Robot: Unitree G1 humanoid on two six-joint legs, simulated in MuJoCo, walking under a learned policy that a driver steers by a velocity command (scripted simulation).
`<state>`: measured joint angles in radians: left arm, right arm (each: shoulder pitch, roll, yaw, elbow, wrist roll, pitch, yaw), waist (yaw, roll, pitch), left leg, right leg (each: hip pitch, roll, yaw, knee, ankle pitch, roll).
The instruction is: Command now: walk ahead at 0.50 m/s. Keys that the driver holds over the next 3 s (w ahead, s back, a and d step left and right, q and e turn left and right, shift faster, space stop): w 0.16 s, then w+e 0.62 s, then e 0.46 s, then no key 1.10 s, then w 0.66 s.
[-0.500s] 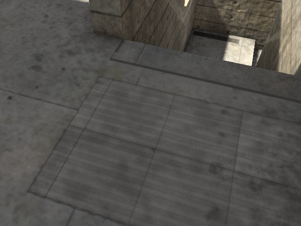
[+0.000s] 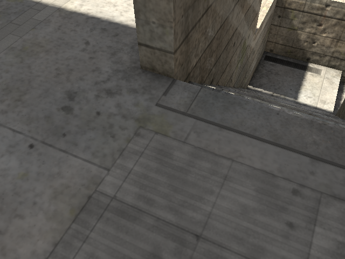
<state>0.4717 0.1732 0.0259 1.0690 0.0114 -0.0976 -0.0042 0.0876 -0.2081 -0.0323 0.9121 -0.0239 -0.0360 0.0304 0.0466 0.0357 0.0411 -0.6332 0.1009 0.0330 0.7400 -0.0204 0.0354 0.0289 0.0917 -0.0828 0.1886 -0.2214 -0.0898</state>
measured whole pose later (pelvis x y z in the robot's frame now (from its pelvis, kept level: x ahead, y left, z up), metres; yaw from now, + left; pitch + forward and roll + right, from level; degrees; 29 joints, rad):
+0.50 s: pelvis +0.27 +0.05 +0.00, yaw -7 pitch -1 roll +1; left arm 0.18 0.21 0.06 0.95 0.02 -0.02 -0.03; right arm 0.41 -0.18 -0.04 1.04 -0.02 -0.11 -0.01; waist -0.01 -0.04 0.04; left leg -0.01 -0.05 0.22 0.24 -0.23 0.08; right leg -0.66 -0.09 0.00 0.96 -0.07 -0.07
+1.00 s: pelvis +0.50 -0.04 +0.00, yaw -25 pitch +0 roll +0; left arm 0.30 0.26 0.07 0.93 0.00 -0.04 0.00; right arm 0.11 -0.24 -0.05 0.81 -0.03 -0.03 -0.01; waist 0.03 0.03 0.09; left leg -0.64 0.10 -0.04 1.03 -0.26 -0.05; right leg -0.17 0.15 0.03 0.36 -0.18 -0.15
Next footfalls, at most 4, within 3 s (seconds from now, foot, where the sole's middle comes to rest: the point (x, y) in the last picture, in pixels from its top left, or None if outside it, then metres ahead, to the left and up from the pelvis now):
0.16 left None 0.26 0.11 -0.78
0.72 right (212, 253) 0.51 -0.08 -0.78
1.28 left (202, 194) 0.76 -0.04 -0.78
1.68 right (228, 242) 0.56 -0.14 -0.78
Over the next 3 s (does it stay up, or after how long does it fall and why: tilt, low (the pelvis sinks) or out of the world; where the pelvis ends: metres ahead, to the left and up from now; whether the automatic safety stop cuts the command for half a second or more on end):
stays up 0.84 -0.18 -0.01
